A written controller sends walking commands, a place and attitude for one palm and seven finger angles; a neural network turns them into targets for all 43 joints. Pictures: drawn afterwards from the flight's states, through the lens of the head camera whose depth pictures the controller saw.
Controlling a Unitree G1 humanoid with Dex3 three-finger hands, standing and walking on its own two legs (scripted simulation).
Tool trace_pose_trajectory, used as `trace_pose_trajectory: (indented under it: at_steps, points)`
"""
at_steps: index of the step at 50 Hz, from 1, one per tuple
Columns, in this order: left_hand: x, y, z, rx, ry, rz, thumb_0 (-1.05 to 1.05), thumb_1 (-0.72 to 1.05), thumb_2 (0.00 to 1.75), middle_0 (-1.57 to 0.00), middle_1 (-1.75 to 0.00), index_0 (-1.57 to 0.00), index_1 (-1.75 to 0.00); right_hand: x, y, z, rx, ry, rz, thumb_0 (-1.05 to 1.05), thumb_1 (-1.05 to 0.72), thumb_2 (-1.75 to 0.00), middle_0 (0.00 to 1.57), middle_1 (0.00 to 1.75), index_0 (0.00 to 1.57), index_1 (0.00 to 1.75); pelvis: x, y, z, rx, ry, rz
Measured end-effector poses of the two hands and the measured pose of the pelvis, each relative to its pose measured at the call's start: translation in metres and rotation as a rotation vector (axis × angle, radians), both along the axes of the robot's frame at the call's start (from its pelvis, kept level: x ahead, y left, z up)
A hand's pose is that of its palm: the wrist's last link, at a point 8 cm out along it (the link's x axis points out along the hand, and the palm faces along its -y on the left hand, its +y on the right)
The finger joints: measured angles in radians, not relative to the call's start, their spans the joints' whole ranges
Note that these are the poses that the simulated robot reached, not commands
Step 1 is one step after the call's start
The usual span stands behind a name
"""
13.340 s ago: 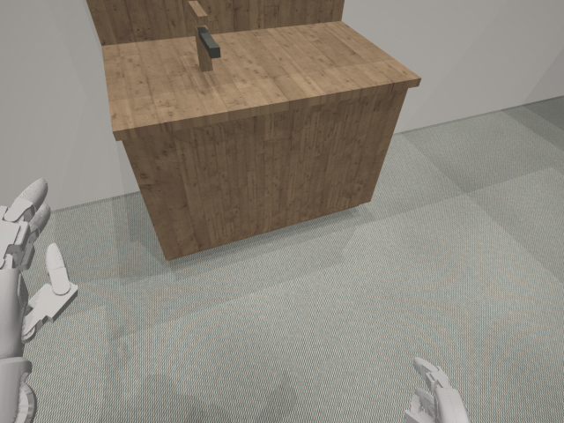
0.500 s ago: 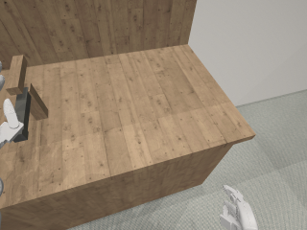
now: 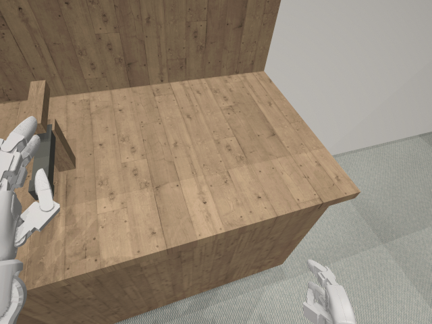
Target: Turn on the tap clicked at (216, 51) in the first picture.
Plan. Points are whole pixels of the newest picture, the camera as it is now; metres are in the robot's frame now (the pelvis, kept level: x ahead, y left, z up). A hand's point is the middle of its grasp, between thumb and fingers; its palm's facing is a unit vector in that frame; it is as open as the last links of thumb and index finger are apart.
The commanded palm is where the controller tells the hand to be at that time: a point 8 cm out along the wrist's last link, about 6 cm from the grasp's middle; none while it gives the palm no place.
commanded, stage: come to a stop and stand still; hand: left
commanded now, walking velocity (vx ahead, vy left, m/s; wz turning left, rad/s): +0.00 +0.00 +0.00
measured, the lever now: (41, 188) +0.29 +0.34 +0.07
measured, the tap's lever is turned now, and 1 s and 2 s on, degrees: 0 0 0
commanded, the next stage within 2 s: look again from close up in 0.68 s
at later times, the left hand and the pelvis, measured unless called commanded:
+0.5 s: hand (63, 219) +0.21 +0.24 +0.14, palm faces +0.27 -0.85 -0.45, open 7.4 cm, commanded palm +0.15 +0.28 +0.17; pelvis -0.01 +0.00 +0.00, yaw -2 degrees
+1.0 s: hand (59, 199) +0.23 +0.25 +0.16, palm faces +0.33 -0.86 -0.38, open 7.4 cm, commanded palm +0.17 +0.28 +0.17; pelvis +0.01 +0.01 +0.00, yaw -1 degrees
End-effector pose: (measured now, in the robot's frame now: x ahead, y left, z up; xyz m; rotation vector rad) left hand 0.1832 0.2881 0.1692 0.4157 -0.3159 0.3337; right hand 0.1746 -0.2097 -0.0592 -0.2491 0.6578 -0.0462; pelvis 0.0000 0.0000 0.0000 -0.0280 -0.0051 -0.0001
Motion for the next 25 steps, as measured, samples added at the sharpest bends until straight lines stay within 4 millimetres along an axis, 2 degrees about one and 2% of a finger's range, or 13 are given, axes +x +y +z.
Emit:
trace_pose_trajectory:
  at_steps: [7, 10, 12, 14, 16, 18, 20, 23, 25]
  points:
    - [-0.004, 0.003, 0.0, 0.016, 0.031, -0.007, 0.01, 0.89, 0.9, -0.21, -0.31, -0.21, -0.3, 0.003, 0.005, 0.004, 0.004, -0.02, 0.001, 0.02, -0.9, -0.9, 0.21, 0.3, 0.2, 0.3, -0.002, 0.002, 0.001, -0.003, -0.002, 0.002]
    - [0.005, 0.027, 0.032, 0.213, -0.067, 0.037, 0.02, 0.88, 0.9, -0.22, -0.31, -0.21, -0.3, 0.001, 0.005, -0.003, -0.026, 0.01, 0.062, 0.01, -0.9, -0.9, 0.2, 0.3, 0.2, 0.3, -0.012, -0.001, -0.004, -0.005, 0.004, 0.018]
    - [0.009, 0.041, 0.05, 0.217, -0.143, 0.089, 0.02, 0.88, 0.9, -0.21, -0.31, -0.21, -0.3, -0.003, 0.004, -0.01, -0.006, 0.031, 0.075, 0.01, -0.9, -0.9, 0.2, 0.3, 0.2, 0.3, -0.018, -0.001, -0.006, 0.001, -0.002, 0.014]
    - [0.008, 0.037, 0.056, 0.185, -0.159, 0.096, 0.02, 0.89, 0.9, -0.21, -0.31, -0.21, -0.3, -0.007, 0.002, -0.015, 0.039, 0.027, 0.049, 0.01, -0.9, -0.9, 0.2, 0.3, 0.2, 0.3, -0.02, 0.002, -0.007, 0.004, -0.005, -0.002]
    - [0.004, 0.019, 0.048, 0.16, -0.111, 0.049, 0.01, 0.89, 0.9, -0.2, -0.3, -0.2, -0.3, -0.014, 0.0, -0.018, 0.079, 0.017, 0.01, 0.02, -0.9, -0.9, 0.2, 0.3, 0.2, 0.3, -0.019, 0.005, -0.007, 0.005, -0.006, -0.019]
    - [0.0, 0.0, 0.033, 0.14, -0.028, -0.02, 0.01, 0.9, 0.9, -0.2, -0.3, -0.2, -0.3, -0.022, -0.001, -0.019, 0.095, 0.019, -0.03, 0.02, -0.9, -0.9, 0.2, 0.3, 0.2, 0.3, -0.017, 0.007, -0.005, 0.006, -0.008, -0.031]
    - [-0.003, -0.01, 0.015, 0.122, 0.056, -0.067, 0.01, 0.9, 0.9, -0.2, -0.3, -0.2, -0.3, -0.03, -0.004, -0.02, 0.091, 0.034, -0.065, 0.02, -0.9, -0.9, 0.2, 0.3, 0.2, 0.3, -0.015, 0.005, -0.004, 0.007, -0.007, -0.038]
    - [-0.005, -0.011, -0.007, 0.089, 0.137, -0.075, 0.01, 0.89, 0.9, -0.21, -0.31, -0.21, -0.3, -0.041, -0.01, -0.021, 0.061, 0.065, -0.088, 0.02, -0.9, -0.9, 0.2, 0.3, 0.2, 0.3, -0.014, 0.002, -0.004, 0.004, -0.007, -0.033]
    - [-0.004, -0.006, -0.012, 0.078, 0.149, -0.05, 0.01, 0.89, 0.9, -0.21, -0.31, -0.21, -0.3, -0.045, -0.014, -0.022, 0.037, 0.085, -0.087, 0.02, -0.9, -0.9, 0.2, 0.3, 0.2, 0.3, -0.013, 0.0, -0.004, 0.0, -0.008, -0.027]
